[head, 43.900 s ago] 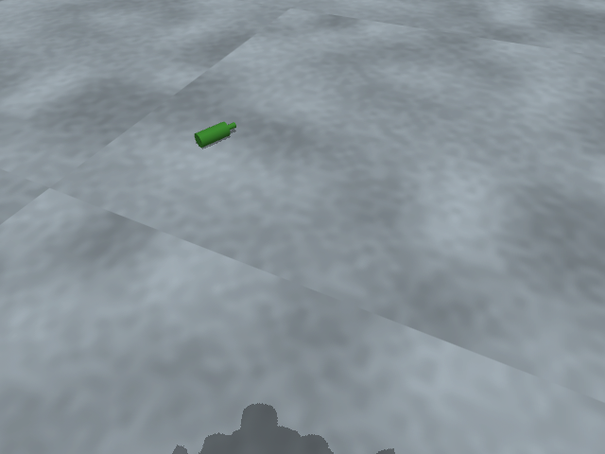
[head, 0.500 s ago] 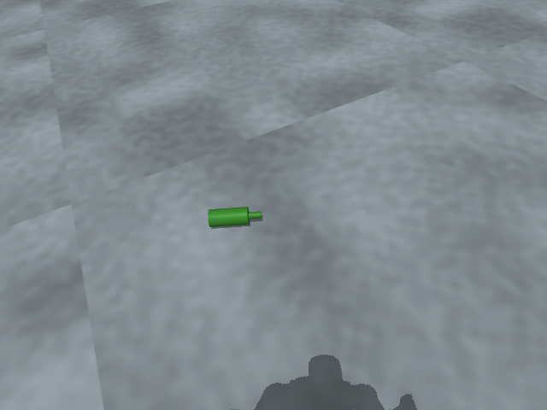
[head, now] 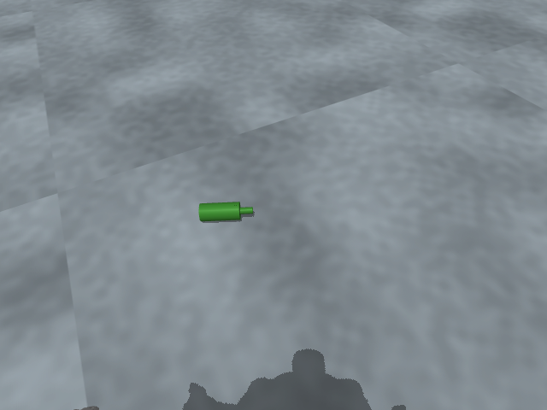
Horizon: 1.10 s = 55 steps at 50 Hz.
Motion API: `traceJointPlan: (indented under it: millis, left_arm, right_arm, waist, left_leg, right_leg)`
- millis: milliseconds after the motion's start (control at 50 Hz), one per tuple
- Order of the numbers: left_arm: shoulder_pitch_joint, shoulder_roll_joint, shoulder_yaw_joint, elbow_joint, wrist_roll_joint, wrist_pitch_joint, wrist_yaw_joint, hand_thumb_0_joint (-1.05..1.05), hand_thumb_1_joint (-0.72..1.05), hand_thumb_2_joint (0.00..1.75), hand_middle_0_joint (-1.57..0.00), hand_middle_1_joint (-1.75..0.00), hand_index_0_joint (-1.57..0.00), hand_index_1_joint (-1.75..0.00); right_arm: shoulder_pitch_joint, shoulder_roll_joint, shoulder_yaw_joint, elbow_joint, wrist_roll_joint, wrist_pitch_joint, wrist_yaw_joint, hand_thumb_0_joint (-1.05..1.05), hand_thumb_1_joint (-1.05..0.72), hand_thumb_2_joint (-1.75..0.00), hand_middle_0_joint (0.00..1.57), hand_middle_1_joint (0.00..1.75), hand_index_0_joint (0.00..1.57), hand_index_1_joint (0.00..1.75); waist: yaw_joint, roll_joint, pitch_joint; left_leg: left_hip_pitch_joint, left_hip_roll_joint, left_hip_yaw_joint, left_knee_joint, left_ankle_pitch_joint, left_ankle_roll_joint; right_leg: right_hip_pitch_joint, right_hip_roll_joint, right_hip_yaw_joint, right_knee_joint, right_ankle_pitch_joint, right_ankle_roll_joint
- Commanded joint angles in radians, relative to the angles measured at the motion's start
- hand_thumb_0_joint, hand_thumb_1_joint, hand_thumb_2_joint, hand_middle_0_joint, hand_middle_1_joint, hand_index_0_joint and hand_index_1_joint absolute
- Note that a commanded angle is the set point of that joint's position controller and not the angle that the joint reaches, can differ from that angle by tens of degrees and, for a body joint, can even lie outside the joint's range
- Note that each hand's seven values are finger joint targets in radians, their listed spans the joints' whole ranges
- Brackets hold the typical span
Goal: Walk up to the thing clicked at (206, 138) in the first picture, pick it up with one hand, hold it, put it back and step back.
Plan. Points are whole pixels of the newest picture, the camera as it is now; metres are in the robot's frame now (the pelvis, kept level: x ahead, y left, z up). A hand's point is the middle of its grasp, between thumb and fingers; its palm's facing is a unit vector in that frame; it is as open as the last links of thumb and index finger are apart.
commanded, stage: step back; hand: left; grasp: from above
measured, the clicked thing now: (226, 211) +1.06 +0.23 -0.72
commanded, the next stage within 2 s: stand in 0.34 s
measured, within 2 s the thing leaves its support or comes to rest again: neither
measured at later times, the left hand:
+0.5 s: hand out of the picture +0.13 +0.28 -0.14, palm faces +0.03 -0.94 -0.33, open 7.4 cm
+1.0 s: hand out of the picture +0.10 +0.26 -0.13, palm faces +0.02 -0.93 -0.36, open 7.4 cm
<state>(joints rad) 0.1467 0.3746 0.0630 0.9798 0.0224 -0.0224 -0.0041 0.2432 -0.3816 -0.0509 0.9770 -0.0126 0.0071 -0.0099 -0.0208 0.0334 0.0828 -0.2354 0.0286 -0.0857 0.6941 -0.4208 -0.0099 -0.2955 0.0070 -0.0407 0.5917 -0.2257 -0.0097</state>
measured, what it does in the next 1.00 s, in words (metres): stands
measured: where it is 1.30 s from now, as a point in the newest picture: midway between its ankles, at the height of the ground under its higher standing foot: outside the picture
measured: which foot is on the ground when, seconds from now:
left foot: down 0.00-1.00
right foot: down 0.00-1.00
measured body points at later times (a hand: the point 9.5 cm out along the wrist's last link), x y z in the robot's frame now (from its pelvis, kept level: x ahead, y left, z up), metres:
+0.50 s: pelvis +0.04 +0.02 +0.02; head +0.06 +0.03 +0.47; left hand +0.13 +0.33 -0.12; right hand +0.14 -0.27 -0.11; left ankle +0.01 +0.14 -0.72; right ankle +0.05 -0.12 -0.72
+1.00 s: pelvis +0.02 +0.00 +0.02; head +0.03 -0.01 +0.47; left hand +0.10 +0.31 -0.10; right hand +0.12 -0.29 -0.11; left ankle +0.01 +0.14 -0.72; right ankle +0.05 -0.12 -0.72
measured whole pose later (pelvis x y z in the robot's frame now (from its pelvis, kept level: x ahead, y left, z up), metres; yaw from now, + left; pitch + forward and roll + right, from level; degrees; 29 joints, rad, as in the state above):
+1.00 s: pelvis +0.02 +0.00 +0.02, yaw +2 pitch -3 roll +0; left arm 0.08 0.35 0.00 1.15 0.01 -0.01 -0.01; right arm 0.09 -0.35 0.00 1.13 -0.01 -0.01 0.01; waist 0.01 0.02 0.06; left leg -0.06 0.03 -0.03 0.32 -0.19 -0.04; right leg -0.13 -0.02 -0.06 0.33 -0.15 0.00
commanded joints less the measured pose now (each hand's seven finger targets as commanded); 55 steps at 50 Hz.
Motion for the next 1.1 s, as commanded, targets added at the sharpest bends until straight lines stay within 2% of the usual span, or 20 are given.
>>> traceJointPlan:
  millis: [0, 40, 80, 120, 140, 160, 180, 200, 220, 240, 300, 360, 420, 500, 520, 620, 720, 840, 920, 1080]
  left_arm:
    - [-0.116, 0.307, 0.066, -0.087, 0.017, -0.024, 0.015, 0.0, 0.9, 0.9, -0.2, -0.3, -0.2, -0.3]
    - [-0.104, 0.254, 0.055, -0.082, 0.011, -0.03, 0.015, 0.0, 0.9, 0.9, -0.2, -0.3, -0.2, -0.3]
    - [-0.085, 0.253, 0.056, -0.053, 0.009, -0.032, 0.014, 0.0, 0.9, 0.9, -0.2, -0.3, -0.2, -0.3]
    - [-0.121, 0.257, 0.053, -0.057, 0.004, -0.027, 0.012, 0.0, 0.9, 0.9, -0.2, -0.3, -0.2, -0.3]
    - [-0.144, 0.247, 0.047, -0.057, -0.001, -0.021, 0.011, 0.0, 0.9, 0.9, -0.2, -0.3, -0.2, -0.3]
    - [-0.129, 0.225, 0.04, -0.053, -0.007, -0.016, 0.011, 0.0, 0.9, 0.9, -0.2, -0.3, -0.2, -0.3]
    - [-0.144, 0.2, 0.029, -0.057, -0.011, -0.014, 0.011, 0.0, 0.9, 0.9, -0.2, -0.3, -0.2, -0.3]
    - [-0.122, 0.172, 0.021, -0.055, -0.021, -0.013, 0.01, 0.0, 0.9, 0.9, -0.2, -0.3, -0.2, -0.3]
    - [-0.104, 0.159, 0.015, -0.045, -0.027, -0.01, 0.009, 0.0, 0.9, 0.9, -0.2, -0.3, -0.2, -0.3]
    - [-0.111, 0.177, 0.02, -0.018, -0.031, -0.01, 0.01, 0.0, 0.9, 0.9, -0.2, -0.3, -0.2, -0.3]
    - [-0.118, 0.203, 0.021, -0.002, -0.019, -0.022, 0.014, 0.0, 0.9, 0.9, -0.2, -0.3, -0.2, -0.3]
    - [-0.094, 0.157, -0.005, 0.036, -0.025, -0.015, 0.009, 0.0, 0.9, 0.9, -0.2, -0.3, -0.2, -0.3]
    - [-0.106, 0.169, -0.012, 0.05, -0.025, -0.011, 0.014, 0.0, 0.9, 0.9, -0.2, -0.3, -0.2, -0.3]
    - [-0.121, 0.17, -0.019, 0.066, -0.021, -0.005, 0.013, 0.0, 0.9, 0.9, -0.2, -0.3, -0.2, -0.3]
    - [-0.112, 0.171, -0.021, 0.073, -0.021, -0.004, 0.012, 0.0, 0.9, 0.9, -0.2, -0.3, -0.2, -0.3]
    - [-0.115, 0.178, -0.022, 0.091, -0.015, -0.008, 0.012, 0.0, 0.9, 0.9, -0.2, -0.3, -0.2, -0.3]
    - [-0.127, 0.182, -0.023, 0.101, -0.012, -0.008, 0.01, 0.0, 0.9, 0.9, -0.2, -0.3, -0.2, -0.3]
    - [-0.126, 0.183, -0.024, 0.108, -0.015, -0.019, 0.01, 0.0, 0.9, 0.9, -0.2, -0.3, -0.2, -0.3]
    - [-0.121, 0.189, -0.022, 0.11, -0.012, -0.02, 0.01, 0.0, 0.9, 0.9, -0.2, -0.3, -0.2, -0.3]
    - [-0.114, 0.204, -0.019, 0.116, -0.014, -0.016, 0.006, 0.0, 0.9, 0.9, -0.2, -0.3, -0.2, -0.3]
  right_arm:
    - [0.035, -0.202, -0.045, -0.032, -0.003, -0.007, -0.01, 0.0, -0.9, -0.9, 0.2, 0.3, 0.2, 0.3]
    - [0.014, -0.183, -0.033, -0.016, 0.0, -0.017, -0.004, 0.0, -0.9, -0.9, 0.2, 0.3, 0.2, 0.3]
    - [0.013, -0.167, -0.028, -0.004, -0.008, -0.02, -0.002, 0.0, -0.9, -0.9, 0.2, 0.3, 0.2, 0.3]
    - [0.034, -0.16, -0.025, 0.013, -0.01, -0.024, -0.001, 0.0, -0.9, -0.9, 0.2, 0.3, 0.2, 0.3]
    - [0.049, -0.146, -0.025, 0.029, -0.012, -0.03, -0.003, 0.0, -0.9, -0.9, 0.2, 0.3, 0.2, 0.3]
    - [0.036, -0.145, -0.027, 0.035, -0.015, -0.035, -0.005, 0.0, -0.9, -0.9, 0.2, 0.3, 0.2, 0.3]
    - [0.041, -0.165, -0.036, 0.042, -0.024, -0.039, -0.009, 0.0, -0.9, -0.9, 0.2, 0.3, 0.2, 0.3]
    - [-0.002, -0.192, -0.039, 0.031, -0.027, -0.043, -0.011, 0.0, -0.9, -0.9, 0.2, 0.3, 0.2, 0.3]
    - [-0.076, -0.222, -0.04, 0.014, -0.025, -0.047, -0.01, 0.0, -0.9, -0.9, 0.2, 0.3, 0.2, 0.3]
    - [-0.137, -0.237, -0.036, 0.014, -0.015, -0.043, -0.004, 0.0, -0.9, -0.9, 0.2, 0.3, 0.2, 0.3]
    - [-0.136, -0.191, -0.021, 0.029, -0.015, -0.04, -0.002, 0.0, -0.9, -0.9, 0.2, 0.3, 0.2, 0.3]
    - [-0.124, -0.209, -0.013, 0.047, -0.001, -0.063, -0.002, 0.0, -0.9, -0.9, 0.2, 0.3, 0.2, 0.3]
    - [-0.139, -0.191, -0.009, 0.056, 0.006, -0.059, -0.005, 0.0, -0.9, -0.9, 0.2, 0.3, 0.2, 0.3]
    - [-0.164, -0.188, -0.002, 0.061, 0.008, -0.052, -0.008, 0.0, -0.9, -0.9, 0.2, 0.3, 0.2, 0.3]
    - [-0.184, -0.186, -0.001, 0.06, 0.01, -0.051, -0.007, 0.0, -0.9, -0.9, 0.2, 0.3, 0.2, 0.3]
    - [-0.195, -0.177, 0.002, 0.064, 0.011, -0.043, -0.007, 0.0, -0.9, -0.9, 0.2, 0.3, 0.2, 0.3]
    - [-0.222, -0.176, 0.004, 0.071, 0.007, -0.039, -0.001, 0.0, -0.9, -0.9, 0.2, 0.3, 0.2, 0.3]
    - [-0.222, -0.175, 0.008, 0.081, 0.007, -0.043, 0.005, 0.0, -0.9, -0.9, 0.2, 0.3, 0.2, 0.3]
    - [-0.219, -0.182, 0.007, 0.087, 0.004, -0.04, 0.007, 0.0, -0.9, -0.9, 0.2, 0.3, 0.2, 0.3]
    - [-0.18, -0.169, 0.011, 0.105, 0.001, -0.035, 0.012, 0.0, -0.9, -0.9, 0.2, 0.3, 0.2, 0.3]
  waist:
    - [0.016, -0.156, -0.013]
    - [0.03, -0.139, -0.027]
    - [0.043, -0.179, -0.053]
    - [0.022, -0.205, -0.066]
    - [0.002, -0.212, -0.077]
    - [0.004, -0.182, -0.09]
    - [-0.006, -0.145, -0.113]
    - [0.026, -0.061, -0.121]
    - [0.052, -0.027, -0.129]
    - [0.065, 0.015, -0.094]
    - [0.043, -0.012, -0.13]
    - [0.035, 0.034, -0.15]
    - [0.027, 0.03, -0.172]
    - [0.024, 0.028, -0.158]
    - [0.032, 0.022, -0.16]
    - [0.024, -0.026, -0.161]
    - [0.027, -0.024, -0.102]
    - [0.027, -0.037, -0.125]
    - [0.029, -0.035, -0.119]
    - [0.028, -0.046, -0.067]
  left_leg:
    - [-0.099, -0.004, -0.021, 0.186, -0.147, 0.008]
    - [-0.134, -0.014, -0.028, 0.11, -0.108, 0.023]
    - [-0.124, -0.011, -0.005, 0.081, -0.068, 0.02]
    - [-0.043, -0.012, 0.056, -0.05, -0.019, 0.016]
    - [0.006, -0.02, 0.081, -0.18, 0.06, 0.016]
    - [0.049, -0.019, 0.065, -0.268, 0.18, 0.016]
    - [0.084, 0.016, 0.007, -0.288, 0.286, 0.027]
    - [0.074, 0.096, -0.099, -0.307, 0.373, 0.051]
    - [0.039, 0.151, -0.154, -0.321, 0.326, 0.086]
    - [-0.059, 0.143, -0.131, -0.293, 0.266, 0.101]
    - [-0.036, 0.077, -0.031, -0.26, 0.37, 0.051]
    - [0.075, 0.114, -0.06, -0.302, 0.623, 0.037]
    - [0.149, 0.111, -0.032, -0.29, 0.747, 0.033]
    - [0.153, 0.112, -0.021, -0.33, 0.719, 0.026]
    - [0.152, 0.106, -0.018, -0.342, 0.632, 0.026]
    - [0.165, 0.099, 0.0, -0.364, 0.587, 0.023]
    - [0.14, 0.097, -0.007, -0.414, 0.416, 0.018]
    - [0.141, 0.1, -0.008, -0.418, 0.423, 0.016]
    - [0.121, 0.099, -0.007, -0.429, 0.365, 0.016]
    - [0.084, 0.087, -0.008, -0.442, 0.232, 0.014]
  right_leg:
    - [-0.079, -0.389, 0.523, -0.372, -0.469, -0.227]
    - [0.007, -0.309, 0.37, -0.305, -0.234, -0.169]
    - [0.038, -0.285, 0.314, -0.271, -0.139, -0.148]
    - [0.011, -0.259, 0.246, -0.23, -0.043, -0.133]
    - [0.015, -0.237, 0.202, -0.188, 0.016, -0.119]
    - [0.021, -0.21, 0.164, -0.141, 0.107, -0.093]
    - [0.017, -0.189, 0.139, -0.081, 0.186, -0.062]
    - [0.012, -0.138, 0.099, -0.042, 0.151, -0.031]
    - [0.027, -0.094, 0.069, -0.061, 0.035, -0.014]
    - [0.105, -0.074, 0.048, -0.088, -0.058, -0.007]
    - [0.192, -0.134, 0.093, -0.118, 0.171, -0.03]
    - [0.202, -0.12, 0.076, -0.118, 0.282, -0.016]
    - [0.213, -0.122, 0.068, -0.137, 0.359, -0.016]
    - [0.234, -0.119, 0.061, -0.173, 0.337, -0.009]
    - [0.236, -0.125, 0.064, -0.2, 0.314, -0.006]
    - [0.254, -0.14, 0.072, -0.229, 0.357, -0.005]
    - [0.212, -0.14, 0.08, -0.28, 0.213, -0.002]
    - [0.247, -0.15, 0.083, -0.291, 0.258, -0.002]
    - [0.251, -0.15, 0.085, -0.303, 0.216, -0.001]
    - [0.183, -0.146, 0.108, -0.343, 0.024, -0.006]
